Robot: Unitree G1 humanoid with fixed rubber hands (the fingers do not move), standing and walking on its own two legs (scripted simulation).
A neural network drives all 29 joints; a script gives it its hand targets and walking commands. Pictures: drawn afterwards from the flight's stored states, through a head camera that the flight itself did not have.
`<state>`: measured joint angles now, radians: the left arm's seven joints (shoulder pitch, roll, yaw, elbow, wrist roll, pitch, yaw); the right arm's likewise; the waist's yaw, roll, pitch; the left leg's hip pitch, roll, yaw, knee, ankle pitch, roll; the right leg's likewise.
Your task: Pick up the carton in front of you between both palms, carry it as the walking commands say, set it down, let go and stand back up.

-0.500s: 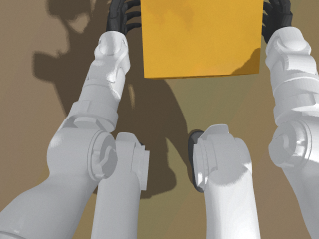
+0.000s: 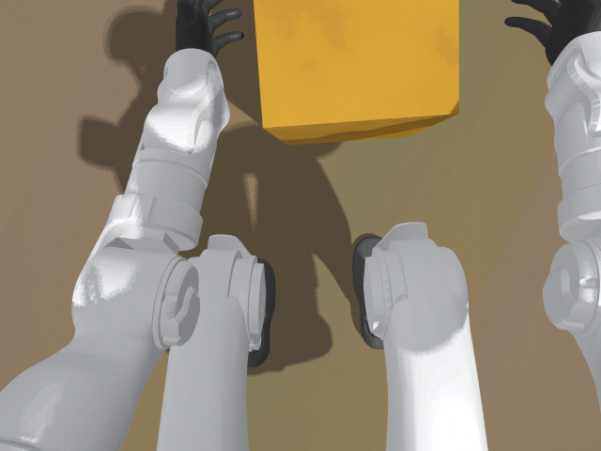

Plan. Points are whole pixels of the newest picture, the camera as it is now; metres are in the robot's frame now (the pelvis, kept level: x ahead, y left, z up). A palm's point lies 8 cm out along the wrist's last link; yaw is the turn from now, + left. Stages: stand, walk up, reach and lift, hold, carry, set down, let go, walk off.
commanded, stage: set down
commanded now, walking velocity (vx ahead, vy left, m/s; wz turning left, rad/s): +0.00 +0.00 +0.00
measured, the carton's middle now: (348, 59) +0.55 -0.09 -0.27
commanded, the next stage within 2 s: let go in 0.82 s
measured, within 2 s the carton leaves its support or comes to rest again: neither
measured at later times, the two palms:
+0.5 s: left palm out of the picture +0.54 +0.08 +0.02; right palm out of the picture +0.50 -0.31 +0.02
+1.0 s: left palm out of the picture +0.51 +0.09 +0.15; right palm out of the picture +0.48 -0.31 +0.15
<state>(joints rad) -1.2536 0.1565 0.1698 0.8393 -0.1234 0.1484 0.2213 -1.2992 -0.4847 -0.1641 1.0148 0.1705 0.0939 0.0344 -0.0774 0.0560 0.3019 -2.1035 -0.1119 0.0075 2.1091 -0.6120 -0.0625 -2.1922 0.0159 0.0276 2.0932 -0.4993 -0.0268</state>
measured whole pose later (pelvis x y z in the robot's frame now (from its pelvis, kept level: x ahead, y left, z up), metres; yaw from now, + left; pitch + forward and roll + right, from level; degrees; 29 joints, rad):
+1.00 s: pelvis +0.06 -0.02 +0.26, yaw -3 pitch +41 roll +3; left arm -0.80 0.06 0.24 0.65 0.09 0.15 0.13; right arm -0.90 -0.34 -0.31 0.84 -0.08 0.11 0.12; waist -0.03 0.02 -0.06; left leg -1.43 -0.06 -0.05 1.09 -0.39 -0.05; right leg -1.50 0.05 0.04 1.10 -0.31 -0.03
